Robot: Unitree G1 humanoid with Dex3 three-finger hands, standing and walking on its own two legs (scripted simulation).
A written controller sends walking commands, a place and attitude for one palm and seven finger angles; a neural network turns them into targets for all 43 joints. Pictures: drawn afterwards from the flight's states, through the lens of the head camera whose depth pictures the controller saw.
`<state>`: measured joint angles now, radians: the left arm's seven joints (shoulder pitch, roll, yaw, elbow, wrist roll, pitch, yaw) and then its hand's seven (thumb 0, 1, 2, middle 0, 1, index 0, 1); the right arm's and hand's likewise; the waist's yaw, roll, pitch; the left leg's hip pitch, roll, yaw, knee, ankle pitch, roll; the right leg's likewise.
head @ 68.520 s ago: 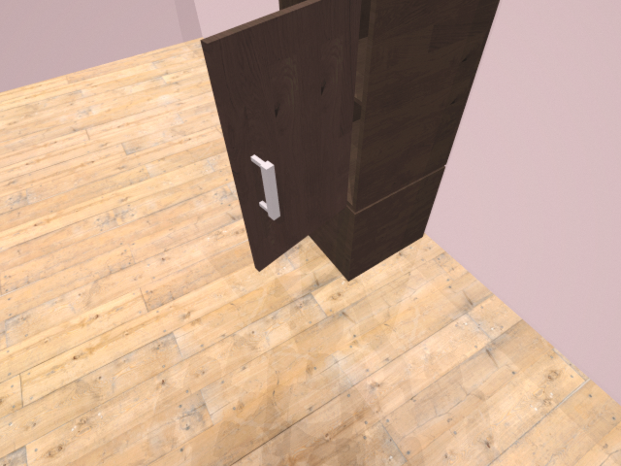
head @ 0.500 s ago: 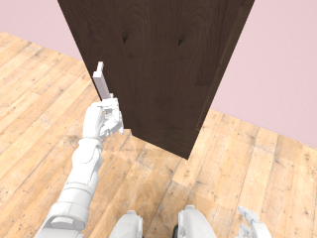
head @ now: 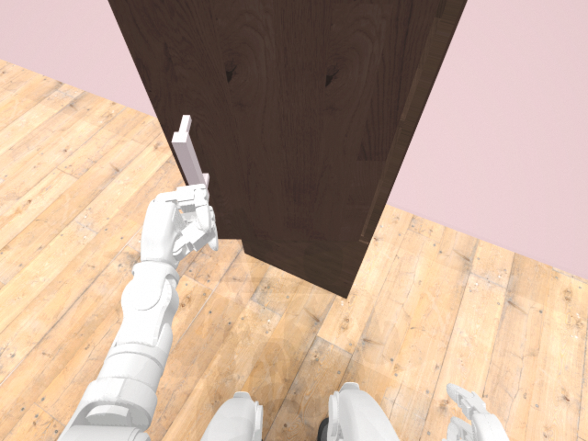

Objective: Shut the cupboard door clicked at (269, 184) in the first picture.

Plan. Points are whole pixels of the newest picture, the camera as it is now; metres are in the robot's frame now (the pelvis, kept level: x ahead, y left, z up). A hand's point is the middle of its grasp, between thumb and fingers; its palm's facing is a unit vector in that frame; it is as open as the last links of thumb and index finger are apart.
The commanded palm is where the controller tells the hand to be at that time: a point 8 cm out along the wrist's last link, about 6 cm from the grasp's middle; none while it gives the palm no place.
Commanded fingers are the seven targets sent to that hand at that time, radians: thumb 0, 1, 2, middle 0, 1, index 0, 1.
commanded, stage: push the door shut along its arc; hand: left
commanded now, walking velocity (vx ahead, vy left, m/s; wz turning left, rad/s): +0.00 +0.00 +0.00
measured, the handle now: (194, 162) +0.50 +0.16 +0.04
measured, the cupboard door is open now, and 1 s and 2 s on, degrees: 25 11 0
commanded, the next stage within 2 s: pull the fist back off the door in 1.82 s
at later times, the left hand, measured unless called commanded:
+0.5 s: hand (215, 189) +0.45 +0.12 +0.04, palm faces -0.17 -0.98 -0.03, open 3.1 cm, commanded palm +0.45 +0.16 +0.04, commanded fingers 0.00 0.90 0.90 -1.30 -1.50 -1.30 -1.50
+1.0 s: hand (247, 157) +0.51 +0.08 +0.04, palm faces -0.32 -0.95 -0.05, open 3.1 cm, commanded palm +0.51 +0.13 +0.04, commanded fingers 0.00 0.90 0.90 -1.30 -1.50 -1.30 -1.50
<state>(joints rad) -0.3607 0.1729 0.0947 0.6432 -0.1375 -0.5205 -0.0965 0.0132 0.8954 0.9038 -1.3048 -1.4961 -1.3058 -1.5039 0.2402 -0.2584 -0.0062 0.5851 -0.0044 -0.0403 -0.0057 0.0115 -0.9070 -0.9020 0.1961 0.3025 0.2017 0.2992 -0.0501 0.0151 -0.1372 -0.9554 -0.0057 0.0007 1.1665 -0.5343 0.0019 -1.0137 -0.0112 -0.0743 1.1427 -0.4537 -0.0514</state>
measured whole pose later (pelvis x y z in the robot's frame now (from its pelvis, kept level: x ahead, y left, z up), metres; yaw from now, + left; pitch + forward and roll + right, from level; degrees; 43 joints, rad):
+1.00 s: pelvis -0.01 +0.02 -0.03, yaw -1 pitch +26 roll -2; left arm -1.02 0.37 0.19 1.20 -0.07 -0.43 -0.26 0.01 0.90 0.90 -1.30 -1.50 -1.30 -1.50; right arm 0.35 -0.27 0.03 0.62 -0.02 -0.01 0.01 0.01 -0.91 -0.90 0.20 0.30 0.20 0.30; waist -0.21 0.05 -0.13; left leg -1.18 0.00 0.01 1.28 -0.55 0.04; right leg -1.22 -0.01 -0.07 1.21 -0.44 -0.02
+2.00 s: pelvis -0.03 +0.02 -0.06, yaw -2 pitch +32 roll -4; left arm -1.40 0.47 0.19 1.36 -0.01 -0.23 -0.24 0.02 0.85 1.04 -1.30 -1.50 -1.33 -1.50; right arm 0.42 -0.26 0.05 0.68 -0.07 -0.11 0.01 0.01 -0.91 -0.90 0.20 0.30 0.20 0.30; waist -0.28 0.06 -0.13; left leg -1.41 0.02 -0.04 1.42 -0.56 0.02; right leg -1.43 0.00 -0.11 1.30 -0.43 -0.04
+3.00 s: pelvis +0.02 +0.00 -0.01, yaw -1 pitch +26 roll +0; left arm -0.90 0.09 0.15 1.09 0.07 -0.55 0.27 0.01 0.89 0.90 -1.30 -1.50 -1.31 -1.50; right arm 0.31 -0.23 -0.02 0.61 -0.09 0.01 0.10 0.00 -0.91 -0.90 0.20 0.30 0.20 0.30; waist -0.16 0.04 -0.15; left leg -1.06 0.01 0.01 1.17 -0.56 0.00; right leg -1.13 0.01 -0.05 1.15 -0.47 -0.05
